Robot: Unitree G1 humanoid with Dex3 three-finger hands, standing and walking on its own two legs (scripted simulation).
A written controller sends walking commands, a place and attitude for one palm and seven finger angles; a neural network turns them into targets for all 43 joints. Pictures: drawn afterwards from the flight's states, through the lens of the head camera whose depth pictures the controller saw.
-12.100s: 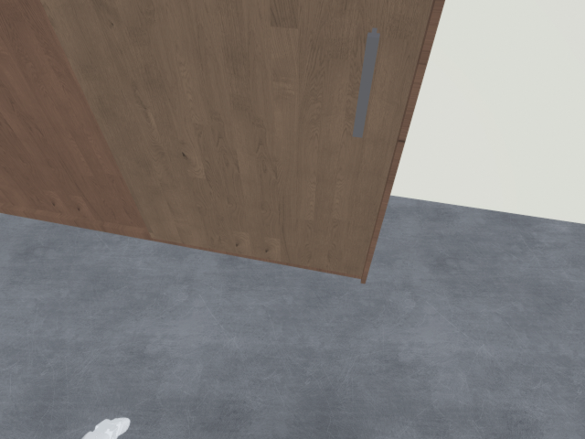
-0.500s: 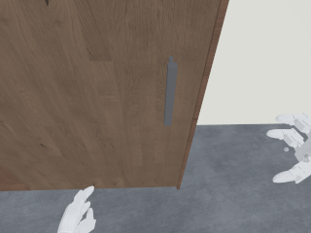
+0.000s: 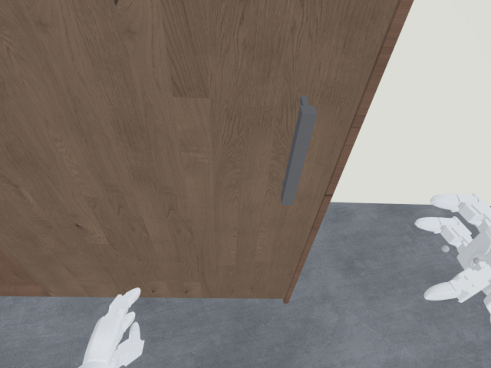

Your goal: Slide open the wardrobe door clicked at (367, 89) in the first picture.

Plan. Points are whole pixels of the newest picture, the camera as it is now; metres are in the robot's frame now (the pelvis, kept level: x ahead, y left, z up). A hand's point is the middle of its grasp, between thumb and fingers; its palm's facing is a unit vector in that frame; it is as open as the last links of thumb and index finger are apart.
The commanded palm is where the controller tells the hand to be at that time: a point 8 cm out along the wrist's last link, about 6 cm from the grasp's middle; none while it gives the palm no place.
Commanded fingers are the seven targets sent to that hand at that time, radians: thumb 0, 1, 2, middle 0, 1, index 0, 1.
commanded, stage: move the hooked fingers beside the handle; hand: right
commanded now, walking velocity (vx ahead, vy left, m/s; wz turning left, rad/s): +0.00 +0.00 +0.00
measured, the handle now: (294, 154) +0.49 -0.08 +0.09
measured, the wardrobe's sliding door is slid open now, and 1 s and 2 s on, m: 0.00 0.00 0.00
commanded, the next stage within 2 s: none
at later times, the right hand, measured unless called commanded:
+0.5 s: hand (413, 221) +0.32 -0.25 +0.11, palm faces +0.02 +1.00 -0.02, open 14.0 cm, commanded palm +0.29 -0.29 +0.12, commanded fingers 0.00 0.50 -0.30 0.30 1.20 0.30 1.20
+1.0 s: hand (374, 196) +0.37 -0.20 +0.11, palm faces -0.01 +1.00 -0.01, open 14.0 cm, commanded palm +0.34 -0.25 +0.11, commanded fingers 0.00 0.50 -0.30 0.30 1.20 0.30 1.20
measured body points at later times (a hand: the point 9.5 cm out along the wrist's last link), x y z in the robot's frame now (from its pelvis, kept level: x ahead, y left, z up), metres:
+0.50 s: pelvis +0.01 +0.00 +0.00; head +0.01 +0.01 +0.45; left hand +0.16 +0.25 -0.09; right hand +0.32 -0.30 +0.11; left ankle -0.02 +0.09 -0.73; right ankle +0.04 -0.10 -0.73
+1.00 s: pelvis +0.01 -0.02 +0.00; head +0.02 -0.02 +0.45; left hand +0.15 +0.22 -0.09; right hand +0.36 -0.25 +0.12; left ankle -0.02 +0.09 -0.73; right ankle +0.04 -0.10 -0.73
